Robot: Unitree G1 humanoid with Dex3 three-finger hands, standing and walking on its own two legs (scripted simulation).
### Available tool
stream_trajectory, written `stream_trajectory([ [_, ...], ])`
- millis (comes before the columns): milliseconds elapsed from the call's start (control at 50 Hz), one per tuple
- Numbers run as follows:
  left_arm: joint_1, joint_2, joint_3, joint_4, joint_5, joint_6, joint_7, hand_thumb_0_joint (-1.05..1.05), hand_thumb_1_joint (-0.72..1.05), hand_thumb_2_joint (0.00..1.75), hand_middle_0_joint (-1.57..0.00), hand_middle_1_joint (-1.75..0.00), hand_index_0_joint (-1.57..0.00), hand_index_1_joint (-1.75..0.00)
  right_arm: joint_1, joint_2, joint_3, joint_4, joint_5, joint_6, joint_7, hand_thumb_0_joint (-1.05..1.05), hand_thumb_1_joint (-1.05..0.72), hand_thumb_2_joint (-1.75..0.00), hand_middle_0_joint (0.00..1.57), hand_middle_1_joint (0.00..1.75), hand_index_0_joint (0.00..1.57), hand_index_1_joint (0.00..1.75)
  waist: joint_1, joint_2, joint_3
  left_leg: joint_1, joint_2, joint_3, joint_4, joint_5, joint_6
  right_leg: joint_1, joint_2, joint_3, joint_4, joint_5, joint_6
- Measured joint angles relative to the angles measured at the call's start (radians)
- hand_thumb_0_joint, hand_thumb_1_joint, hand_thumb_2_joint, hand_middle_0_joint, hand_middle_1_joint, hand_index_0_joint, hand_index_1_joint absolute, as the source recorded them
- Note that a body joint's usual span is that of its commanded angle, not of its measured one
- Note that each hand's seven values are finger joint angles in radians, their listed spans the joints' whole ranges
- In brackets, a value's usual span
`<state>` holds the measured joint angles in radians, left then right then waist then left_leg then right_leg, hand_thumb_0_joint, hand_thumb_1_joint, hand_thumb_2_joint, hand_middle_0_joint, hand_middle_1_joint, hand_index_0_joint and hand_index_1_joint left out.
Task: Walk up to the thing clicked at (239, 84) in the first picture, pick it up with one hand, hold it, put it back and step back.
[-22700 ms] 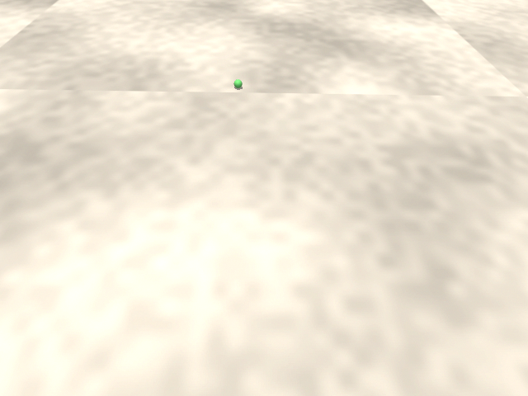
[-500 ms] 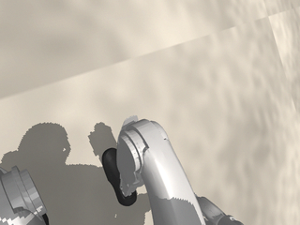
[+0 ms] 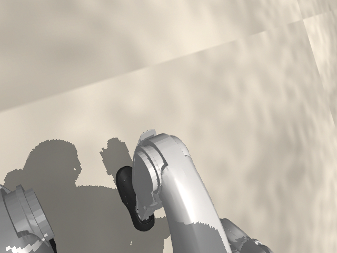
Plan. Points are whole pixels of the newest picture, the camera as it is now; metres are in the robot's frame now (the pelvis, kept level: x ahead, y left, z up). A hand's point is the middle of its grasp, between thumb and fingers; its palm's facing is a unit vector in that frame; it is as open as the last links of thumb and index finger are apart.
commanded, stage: close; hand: left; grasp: from above
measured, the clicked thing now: out of the picture +0.46 +0.37 -0.28
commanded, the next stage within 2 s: settle in 0.04 s
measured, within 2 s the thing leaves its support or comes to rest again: leaves its support in 0.42 s
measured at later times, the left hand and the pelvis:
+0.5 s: hand out of the picture +0.45 +0.37 -0.24, palm faces -0.41 -0.17 -0.90, open 7.7 cm; pelvis +0.00 +0.00 +0.00, yaw +0 degrees
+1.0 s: hand out of the picture +0.44 +0.38 -0.15, palm faces -0.44 -0.14 -0.89, open 7.6 cm; pelvis +0.00 -0.01 +0.02, yaw +5 degrees
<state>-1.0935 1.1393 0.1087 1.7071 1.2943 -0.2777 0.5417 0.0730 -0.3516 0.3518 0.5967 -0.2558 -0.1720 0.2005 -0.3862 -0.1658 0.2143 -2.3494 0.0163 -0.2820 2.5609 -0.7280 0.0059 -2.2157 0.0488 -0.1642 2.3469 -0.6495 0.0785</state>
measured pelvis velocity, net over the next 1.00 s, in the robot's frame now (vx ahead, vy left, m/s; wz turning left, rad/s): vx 0.00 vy -0.01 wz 0.08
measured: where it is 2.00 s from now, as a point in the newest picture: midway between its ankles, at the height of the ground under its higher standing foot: (98, 236)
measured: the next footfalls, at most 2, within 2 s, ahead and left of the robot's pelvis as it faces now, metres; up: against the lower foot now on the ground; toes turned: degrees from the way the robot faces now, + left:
none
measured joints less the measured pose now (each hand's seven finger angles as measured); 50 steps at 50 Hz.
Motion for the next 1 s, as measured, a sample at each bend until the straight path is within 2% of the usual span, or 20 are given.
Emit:
stream_trajectory([
  [240,-0.010,0.003,0.000,0.008,0.015,0.003,0.014,-0.01,0.31,0.41,-0.66,-0.69,-0.77,-0.62,0.011,0.003,0.005,0.007,-0.002,-0.006,-0.001,0.00,-0.90,-0.89,0.20,0.30,0.20,0.30,-0.002,-0.005,-0.008,-0.004,0.001,0.001,0.002,0.000,0.002,-0.004,0.001,0.000,0.001,0.002,-0.003],
  [360,0.004,-0.013,0.025,-0.028,0.012,0.028,-0.010,-0.01,0.30,0.40,-0.69,-0.67,-0.80,-0.60,0.027,0.003,-0.011,0.011,0.004,-0.006,0.002,0.00,-0.91,-0.89,0.20,0.30,0.20,0.30,0.000,0.006,-0.022,-0.010,0.001,0.004,-0.002,-0.003,0.001,-0.011,-0.001,0.001,-0.001,-0.003,-0.007],
  [460,0.042,-0.031,0.066,-0.099,0.002,0.044,-0.037,-0.01,0.29,0.39,-0.72,-0.65,-0.82,-0.58,0.042,-0.002,-0.036,0.011,0.008,0.003,0.007,0.00,-0.91,-0.89,0.20,0.30,0.20,0.30,0.009,0.025,-0.040,-0.015,-0.002,0.004,-0.007,-0.005,-0.002,-0.015,-0.006,0.001,-0.003,-0.008,-0.011],
  [520,0.060,-0.056,0.061,-0.144,-0.015,0.057,-0.062,-0.01,0.29,0.38,-0.72,-0.64,-0.83,-0.57,0.053,-0.005,-0.059,0.013,0.016,0.012,0.010,0.00,-0.91,-0.89,0.20,0.30,0.20,0.30,0.022,0.042,-0.061,-0.019,-0.005,0.009,-0.013,-0.005,-0.004,-0.020,-0.010,0.003,-0.004,-0.012,-0.016],
  [600,0.091,-0.087,0.078,-0.206,-0.030,0.070,-0.110,-0.02,0.29,0.36,-0.74,-0.63,-0.84,-0.55,0.060,-0.009,-0.096,0.013,0.030,0.027,0.014,0.00,-0.91,-0.89,0.20,0.30,0.20,0.30,0.040,0.069,-0.088,-0.021,-0.007,0.020,-0.025,-0.002,-0.003,-0.023,-0.016,0.011,-0.007,-0.017,-0.018],
  [680,0.098,-0.138,0.025,-0.277,-0.057,0.085,-0.165,-0.02,0.29,0.34,-0.75,-0.61,-0.86,-0.54,0.068,-0.008,-0.131,0.022,0.055,0.048,0.016,0.00,-0.91,-0.89,0.20,0.30,0.20,0.30,0.071,0.093,-0.123,-0.021,-0.008,0.040,-0.044,0.003,0.000,-0.026,-0.023,0.026,-0.013,-0.020,-0.017],
  [760,0.100,-0.169,0.007,-0.301,-0.075,0.090,-0.216,-0.02,0.29,0.31,-0.76,-0.60,-0.87,-0.52,0.062,-0.004,-0.159,0.017,0.075,0.070,0.012,0.00,-0.91,-0.89,0.20,0.30,0.20,0.30,0.084,0.118,-0.150,-0.019,-0.011,0.056,-0.063,0.012,0.005,-0.024,-0.030,0.038,-0.022,-0.020,-0.017],
  [860,0.103,-0.213,-0.015,-0.361,-0.081,0.086,-0.280,-0.02,0.29,0.29,-0.78,-0.58,-0.89,-0.50,0.066,0.002,-0.182,0.002,0.098,0.103,-0.001,0.00,-0.91,-0.89,0.20,0.30,0.20,0.30,0.107,0.134,-0.165,-0.013,-0.015,0.075,-0.089,0.028,0.005,-0.021,-0.038,0.050,-0.035,-0.015,-0.025],
  [1000,0.096,-0.237,-0.016,-0.390,-0.066,0.070,-0.319,-0.03,0.29,0.28,-0.79,-0.56,-0.90,-0.49,0.067,0.015,-0.195,-0.006,0.116,0.147,-0.025,0.00,-0.91,-0.89,0.20,0.30,0.20,0.30,0.114,0.140,-0.184,-0.006,-0.021,0.085,-0.116,0.050,0.000,-0.019,-0.046,0.058,-0.047,-0.002,-0.025],
])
